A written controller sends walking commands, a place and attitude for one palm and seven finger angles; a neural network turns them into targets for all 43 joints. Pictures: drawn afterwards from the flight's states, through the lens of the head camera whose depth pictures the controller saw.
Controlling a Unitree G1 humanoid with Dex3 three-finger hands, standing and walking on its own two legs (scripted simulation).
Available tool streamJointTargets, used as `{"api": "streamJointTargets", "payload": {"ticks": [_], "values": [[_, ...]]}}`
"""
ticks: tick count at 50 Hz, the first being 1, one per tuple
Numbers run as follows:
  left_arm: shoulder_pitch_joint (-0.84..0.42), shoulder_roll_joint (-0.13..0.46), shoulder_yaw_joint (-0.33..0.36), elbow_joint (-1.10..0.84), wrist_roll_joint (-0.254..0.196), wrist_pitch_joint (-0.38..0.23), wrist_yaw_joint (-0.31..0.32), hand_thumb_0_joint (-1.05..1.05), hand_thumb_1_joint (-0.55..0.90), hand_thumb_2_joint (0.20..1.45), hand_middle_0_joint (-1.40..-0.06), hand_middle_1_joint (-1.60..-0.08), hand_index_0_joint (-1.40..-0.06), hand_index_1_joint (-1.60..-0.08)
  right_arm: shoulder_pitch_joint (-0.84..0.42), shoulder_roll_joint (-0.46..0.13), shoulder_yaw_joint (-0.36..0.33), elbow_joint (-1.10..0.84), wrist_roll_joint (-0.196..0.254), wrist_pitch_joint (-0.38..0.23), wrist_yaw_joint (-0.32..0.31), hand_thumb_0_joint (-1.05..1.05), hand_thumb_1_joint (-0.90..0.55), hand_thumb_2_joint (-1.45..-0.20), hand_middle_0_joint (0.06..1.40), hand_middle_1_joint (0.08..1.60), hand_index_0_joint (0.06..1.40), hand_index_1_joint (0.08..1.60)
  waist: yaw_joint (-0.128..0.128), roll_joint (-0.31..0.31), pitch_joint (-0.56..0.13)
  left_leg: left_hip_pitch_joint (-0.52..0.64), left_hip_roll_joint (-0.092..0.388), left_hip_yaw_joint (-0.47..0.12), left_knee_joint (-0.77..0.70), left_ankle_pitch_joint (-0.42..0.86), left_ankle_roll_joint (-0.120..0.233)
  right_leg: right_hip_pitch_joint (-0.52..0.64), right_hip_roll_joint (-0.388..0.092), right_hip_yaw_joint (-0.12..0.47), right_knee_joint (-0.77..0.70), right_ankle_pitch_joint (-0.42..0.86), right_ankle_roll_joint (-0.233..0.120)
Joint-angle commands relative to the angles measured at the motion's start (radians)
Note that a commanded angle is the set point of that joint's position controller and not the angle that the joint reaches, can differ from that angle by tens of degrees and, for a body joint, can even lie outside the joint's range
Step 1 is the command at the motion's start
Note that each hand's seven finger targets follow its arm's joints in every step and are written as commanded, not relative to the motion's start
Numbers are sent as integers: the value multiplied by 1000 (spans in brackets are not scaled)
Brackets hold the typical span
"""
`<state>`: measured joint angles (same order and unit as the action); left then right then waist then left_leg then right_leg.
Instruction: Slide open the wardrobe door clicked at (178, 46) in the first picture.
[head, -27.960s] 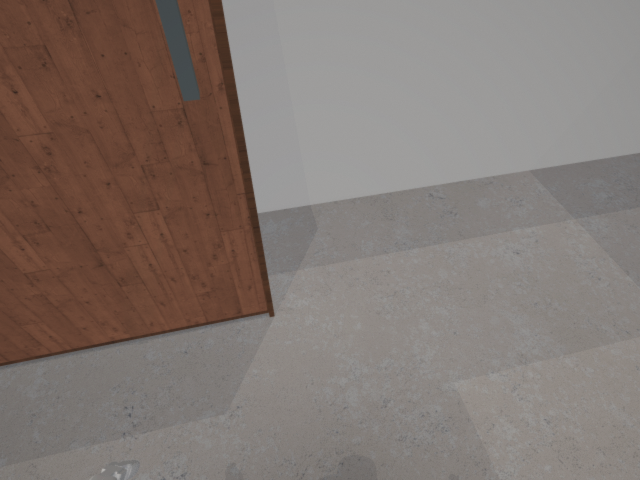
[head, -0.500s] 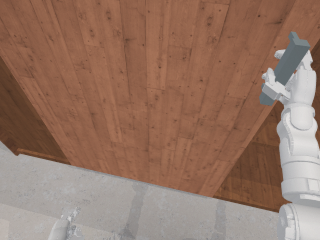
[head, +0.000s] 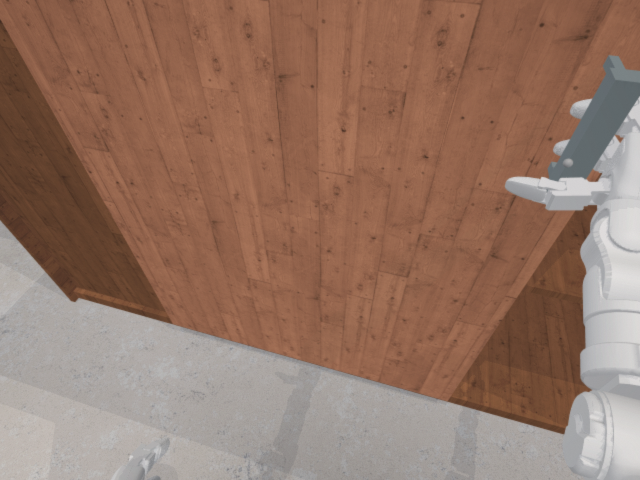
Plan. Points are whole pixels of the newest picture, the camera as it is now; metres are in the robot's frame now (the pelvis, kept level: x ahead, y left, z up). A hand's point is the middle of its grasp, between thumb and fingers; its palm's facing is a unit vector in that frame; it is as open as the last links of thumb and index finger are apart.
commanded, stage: loosen the grip on the handle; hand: right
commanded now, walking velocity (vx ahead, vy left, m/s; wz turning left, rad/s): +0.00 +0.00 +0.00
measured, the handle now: (583, 133) +0.48 -0.25 +0.22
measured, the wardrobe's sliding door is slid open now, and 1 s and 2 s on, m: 0.47 0.47 0.47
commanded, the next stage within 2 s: slip the hand off the handle in 0.22 s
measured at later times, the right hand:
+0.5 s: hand (572, 161) +0.45 -0.23 +0.21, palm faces +0.33 +0.94 -0.12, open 14.7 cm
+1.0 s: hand out of the picture +0.41 -0.29 +0.21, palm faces +0.37 +0.92 -0.13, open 14.7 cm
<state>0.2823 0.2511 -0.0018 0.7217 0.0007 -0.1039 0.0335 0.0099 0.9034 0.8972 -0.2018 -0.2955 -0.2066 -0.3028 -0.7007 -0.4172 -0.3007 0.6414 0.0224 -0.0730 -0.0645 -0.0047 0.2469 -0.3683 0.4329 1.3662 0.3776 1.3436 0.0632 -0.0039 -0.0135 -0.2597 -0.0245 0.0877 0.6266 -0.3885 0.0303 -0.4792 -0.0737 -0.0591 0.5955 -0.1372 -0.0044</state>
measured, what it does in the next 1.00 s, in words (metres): stands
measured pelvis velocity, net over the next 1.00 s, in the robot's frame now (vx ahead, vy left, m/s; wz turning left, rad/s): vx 0.02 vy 0.01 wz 0.01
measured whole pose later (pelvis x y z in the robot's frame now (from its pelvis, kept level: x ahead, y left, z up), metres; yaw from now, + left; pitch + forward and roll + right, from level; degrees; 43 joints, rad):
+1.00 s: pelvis +0.02 +0.01 +0.00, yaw +1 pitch +2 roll +1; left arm 0.29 0.27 0.01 0.74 -0.03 -0.08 0.10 0.01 0.90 0.90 -0.20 -0.30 -0.21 -0.30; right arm -0.52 -0.53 -0.46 0.53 0.12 -0.08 0.10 -0.01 0.56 -0.20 0.26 1.15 0.25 1.15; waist 0.02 -0.02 -0.02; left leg -0.22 -0.04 0.07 0.57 -0.39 0.04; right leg -0.45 -0.07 -0.05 0.58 -0.16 0.01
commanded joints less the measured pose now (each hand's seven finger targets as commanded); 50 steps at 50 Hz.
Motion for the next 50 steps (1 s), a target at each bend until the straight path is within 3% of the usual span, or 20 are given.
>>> {"api": "streamJointTargets", "payload": {"ticks": [1, 2, 3, 5, 10, 11, 15, 16, 17, 19, 20, 22, 29, 32, 35, 42, 44, 46, 48, 50], "values": [[-57, 147, 53, -115, -5, -45, 17, 0, 900, 900, -200, -300, -200, -300, -486, -241, -30, -243, 7, -88, -12, 0, 550, -200, 330, 1250, 330, 1250, -15, -44, -238, -208, -4, -99, -171, -48, -25, 294, 56, 71, -55, -182, -30], [-48, 151, 52, -107, -3, -44, 23, 0, 900, 900, -200, -300, -200, -300, -508, -304, -76, -235, -5, -89, -27, 0, 550, -200, 317, 1233, 317, 1233, -18, -55, -230, -202, -3, -103, -174, -47, -23, 282, 57, 72, -52, -183, -31], [-46, 147, 49, -113, -1, -43, 24, 0, 900, 900, -200, -300, -200, -300, -528, -264, -32, -263, -13, -87, -36, 0, 550, -200, 303, 1217, 303, 1217, -6, -66, -244, -201, -7, -95, -166, -22, -23, 288, 58, 74, -54, -174, -33], [-39, 144, 53, -108, -2, -44, 22, 0, 900, 900, -200, -300, -200, -300, -463, -227, -21, -268, -11, -74, -45, 0, 550, -200, 277, 1183, 277, 1183, -14, -73, -255, -199, -10, -87, -165, -8, -21, 308, 55, 78, -55, -170, -30], [-28, 146, 57, -108, -3, -44, 30, 0, 900, 900, -200, -300, -200, -300, -385, -193, -10, -354, 8, -52, -51, 0, 550, -200, 250, 1150, 250, 1150, -18, -67, -294, -163, -19, -71, -161, 117, -18, 369, 48, 84, -54, -46, -32], [-24, 153, 59, -101, -2, -41, 32, 0, 900, 900, -200, -300, -200, -300, -379, -219, -34, -368, 12, -46, -52, 0, 550, -200, 250, 1150, 250, 1150, -17, -56, -306, -154, -17, -74, -165, 143, -21, 379, 46, 82, -53, -15, -34], [-30, 144, 54, -95, -7, -33, 41, 0, 900, 900, -200, -300, -200, -300, -318, -187, -24, -387, 28, -19, -47, 0, 550, -200, 250, 1150, 250, 1150, -21, -35, -260, -132, -22, -64, -168, 207, -23, 379, 46, 79, -58, 46, -33], [-29, 151, 52, -88, -6, -28, 45, 0, 900, 900, -200, -300, -200, -300, -337, -222, -47, -368, 27, -12, -47, 0, 550, -200, 250, 1150, 250, 1150, -13, -26, -244, -146, -19, -66, -176, 191, -26, 372, 45, 81, -63, 31, -33], [-30, 150, 48, -88, -3, -24, 50, 0, 900, 900, -200, -300, -200, -300, -336, -262, -81, -373, 24, -10, -52, 0, 550, -200, 250, 1150, 250, 1150, -25, -36, -239, -129, -19, -70, -178, 198, -25, 363, 49, 76, -62, 39, -36], [-37, 145, 50, -93, -1, -18, 52, 0, 900, 900, -200, -300, -200, -300, -315, -274, -99, -392, 20, -3, -52, 0, 550, -200, 250, 1150, 250, 1150, -33, -55, -274, -109, -15, -71, -173, 233, -24, 378, 48, 70, -62, 73, -32], [-42, 138, 46, -95, -2, -12, 54, 0, 900, 900, -200, -300, -200, -300, -295, -248, -79, -387, 22, 2, -47, 0, 550, -200, 250, 1150, 250, 1150, -31, -61, -268, -105, -16, -66, -172, 235, -23, 382, 49, 69, -65, 78, -31], [-43, 140, 44, -101, 1, -7, 59, 0, 900, 900, -200, -300, -200, -300, -266, -293, -127, -392, 25, 4, -44, 0, 550, -200, 250, 1150, 250, 1150, -44, -44, -280, -80, -17, -68, -169, 273, -23, 385, 49, 66, -61, 112, -34], [-59, 135, 43, -117, -5, 11, 64, 0, 900, 900, -200, -300, -200, -300, -212, -329, -175, -427, 43, -1, -6, 0, 550, -200, 250, 1150, 250, 1150, -51, -37, -311, -28, -7, -78, -156, 416, -34, 393, 52, 45, -56, 187, -35], [-59, 137, 40, -121, -9, 13, 68, 0, 900, 900, -200, -300, -200, -300, -193, -347, -183, -430, 49, -15, 26, 0, 550, -200, 250, 1150, 250, 1150, -47, -36, -286, -27, -6, -88, -155, 452, -41, 380, 56, 37, -46, 185, -40], [-52, 138, 44, -113, -19, 11, 68, 0, 900, 900, -200, -300, -200, -300, -202, -323, -150, -418, 56, -28, 69, 0, 550, -200, 250, 1150, 250, 1150, -31, -58, -262, -55, -8, -88, -156, 452, -43, 387, 57, 38, -43, 177, -39], [-25, 156, 44, -86, -31, -2, 88, 0, 900, 900, -200, -300, -200, -300, -289, -398, -182, -326, 97, -50, 157, 0, 550, -200, 250, 1150, 250, 1150, -6, -56, -225, -105, 3, -109, -176, 370, -53, 351, 60, 45, -34, 88, -41], [-20, 157, 46, -89, -32, -6, 88, 0, 900, 900, -200, -300, -200, -300, -287, -431, -202, -319, 93, -65, 164, 0, 550, -200, 250, 1150, 250, 1150, -20, -99, -259, -101, 2, -109, -169, 349, -46, 353, 61, 50, -36, 87, -39], [-17, 154, 47, -93, -32, -15, 84, 0, 900, 900, -200, -300, -200, -300, -275, -411, -190, -321, 96, -83, 168, 0, 550, -200, 250, 1150, 250, 1150, -24, -109, -277, -109, 0, -107, -168, 331, -43, 369, 60, 55, -34, 86, -38], [-27, 150, 50, -111, -33, -24, 79, 0, 900, 900, -200, -300, -200, -300, -169, -382, -188, -372, 106, -98, 170, 0, 550, -200, 250, 1150, 250, 1150, -54, -126, -322, -69, -2, -104, -151, 379, -39, 386, 60, 54, -29, 121, -38], [-33, 152, 49, -124, -38, -27, 74, 0, 900, 900, -200, -300, -200, -300, -70, -381, -211, -375, 120, -91, 172, 0, 550, -200, 250, 1150, 250, 1150, -69, -83, -312, -55, -5, -98, -145, 386, -41, 372, 59, 56, -37, 120, -38]]}}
